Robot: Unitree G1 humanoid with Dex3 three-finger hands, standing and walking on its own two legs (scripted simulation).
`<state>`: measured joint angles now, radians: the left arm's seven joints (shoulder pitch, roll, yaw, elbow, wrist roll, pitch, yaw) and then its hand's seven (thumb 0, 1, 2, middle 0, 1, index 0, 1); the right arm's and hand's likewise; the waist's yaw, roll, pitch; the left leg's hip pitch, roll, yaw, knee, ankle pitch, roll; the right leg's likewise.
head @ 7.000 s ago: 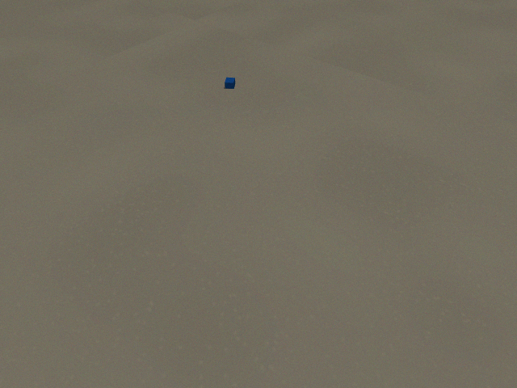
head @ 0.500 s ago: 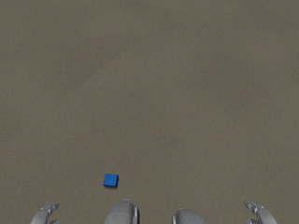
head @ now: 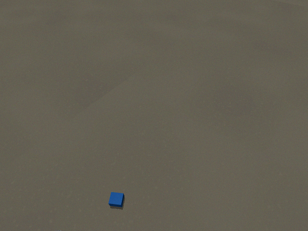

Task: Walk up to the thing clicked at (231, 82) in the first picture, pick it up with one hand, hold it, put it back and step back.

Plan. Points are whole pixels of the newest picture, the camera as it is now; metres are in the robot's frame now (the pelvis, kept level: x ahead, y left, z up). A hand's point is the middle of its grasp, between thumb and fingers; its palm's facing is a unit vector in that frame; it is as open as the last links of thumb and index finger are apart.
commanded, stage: walk up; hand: left
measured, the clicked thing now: (116, 199) +0.41 +0.25 -0.74
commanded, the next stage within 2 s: none
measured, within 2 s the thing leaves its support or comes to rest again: neither
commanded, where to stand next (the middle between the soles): +0.04 -0.03 m, yaw +1 degrees
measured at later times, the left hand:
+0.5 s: hand out of the picture +0.09 +0.25 -0.15, palm faces +0.02 -0.94 -0.35, open 7.4 cm
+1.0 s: hand out of the picture +0.11 +0.26 -0.14, palm faces +0.02 -0.94 -0.35, open 7.4 cm
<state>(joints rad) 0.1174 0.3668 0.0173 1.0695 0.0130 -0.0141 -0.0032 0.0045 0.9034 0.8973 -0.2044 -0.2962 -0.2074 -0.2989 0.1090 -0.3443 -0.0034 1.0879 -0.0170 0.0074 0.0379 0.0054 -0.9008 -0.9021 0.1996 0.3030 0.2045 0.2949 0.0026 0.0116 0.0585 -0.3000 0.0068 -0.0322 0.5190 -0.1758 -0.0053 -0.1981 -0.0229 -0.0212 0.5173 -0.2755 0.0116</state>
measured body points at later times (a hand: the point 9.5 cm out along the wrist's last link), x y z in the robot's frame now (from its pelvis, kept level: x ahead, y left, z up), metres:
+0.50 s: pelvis +0.03 +0.00 +0.01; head +0.04 +0.00 +0.46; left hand +0.09 +0.30 -0.12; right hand +0.13 -0.30 -0.12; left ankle +0.07 +0.12 -0.73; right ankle +0.01 -0.14 -0.73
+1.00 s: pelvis +0.04 +0.00 +0.01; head +0.05 +0.00 +0.46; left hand +0.11 +0.30 -0.12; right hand +0.12 -0.29 -0.12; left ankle +0.07 +0.12 -0.73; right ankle +0.01 -0.14 -0.73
